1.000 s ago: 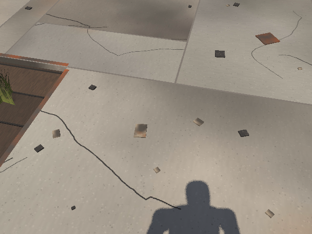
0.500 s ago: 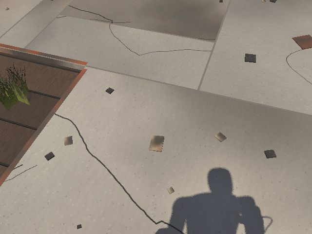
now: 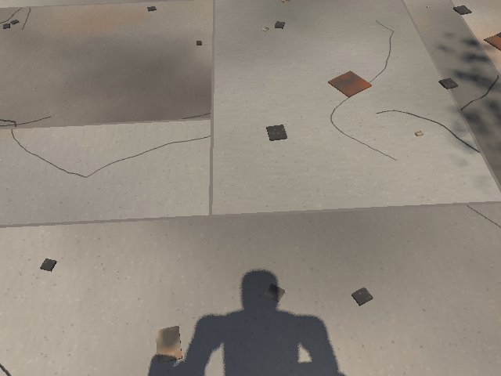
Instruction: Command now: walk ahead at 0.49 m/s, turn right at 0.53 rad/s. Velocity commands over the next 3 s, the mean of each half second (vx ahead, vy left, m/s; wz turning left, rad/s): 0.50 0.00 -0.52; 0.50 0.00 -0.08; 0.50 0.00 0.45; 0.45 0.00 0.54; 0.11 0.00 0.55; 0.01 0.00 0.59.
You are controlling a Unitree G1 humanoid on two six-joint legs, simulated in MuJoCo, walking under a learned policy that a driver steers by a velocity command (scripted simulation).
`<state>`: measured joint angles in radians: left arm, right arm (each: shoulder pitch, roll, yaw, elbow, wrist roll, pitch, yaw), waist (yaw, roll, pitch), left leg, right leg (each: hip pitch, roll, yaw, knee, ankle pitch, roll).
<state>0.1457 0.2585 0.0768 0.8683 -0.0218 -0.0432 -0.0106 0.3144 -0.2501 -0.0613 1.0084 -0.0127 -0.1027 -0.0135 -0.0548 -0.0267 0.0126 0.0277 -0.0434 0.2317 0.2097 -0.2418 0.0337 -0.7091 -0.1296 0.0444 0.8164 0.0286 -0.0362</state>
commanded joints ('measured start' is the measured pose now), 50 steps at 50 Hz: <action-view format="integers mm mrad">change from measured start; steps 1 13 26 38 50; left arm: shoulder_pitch -123 188 215 164 -87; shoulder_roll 10 168 156 159 49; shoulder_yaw -14 51 31 3 -18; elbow -100 -123 -103 -137 -214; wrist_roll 2 6 6 -16 20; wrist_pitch -12 -33 -39 -49 -53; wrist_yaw -27 -20 19 17 12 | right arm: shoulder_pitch -7 -156 -374 -17 25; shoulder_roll -162 -145 -86 -151 -182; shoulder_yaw -30 -9 3 -26 -25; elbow -57 -222 -289 -212 -165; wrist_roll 12 57 18 26 37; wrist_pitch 1 -65 -18 -13 8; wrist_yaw -12 18 32 44 15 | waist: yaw -12 134 138 -30 -4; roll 27 1 -58 114 88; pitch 106 -156 17 -121 10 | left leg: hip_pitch -33 -842 -555 110 -199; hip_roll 315 118 95 371 189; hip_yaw -67 -322 -253 -765 -381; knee -95 1113 344 60 -47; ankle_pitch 295 -158 417 -189 300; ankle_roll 129 2 -67 214 172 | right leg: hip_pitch -26 906 511 -59 133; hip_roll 1 -140 8 104 67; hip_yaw -49 504 157 94 -11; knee -107 -532 -610 491 -197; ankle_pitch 31 -194 -65 -465 26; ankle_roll -9 -309 -181 -14 70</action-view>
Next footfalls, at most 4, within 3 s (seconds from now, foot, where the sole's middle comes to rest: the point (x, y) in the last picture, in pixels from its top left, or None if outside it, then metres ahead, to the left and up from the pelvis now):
0.18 right None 0.27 -0.13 -0.78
0.68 left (259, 337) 0.62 -0.01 -0.78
1.18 right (353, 269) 0.81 -0.31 -0.78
1.68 left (259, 204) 1.09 -0.04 -0.78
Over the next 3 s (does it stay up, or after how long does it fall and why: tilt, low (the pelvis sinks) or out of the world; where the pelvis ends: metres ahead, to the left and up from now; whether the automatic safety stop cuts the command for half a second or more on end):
stays up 1.22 -0.08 0.00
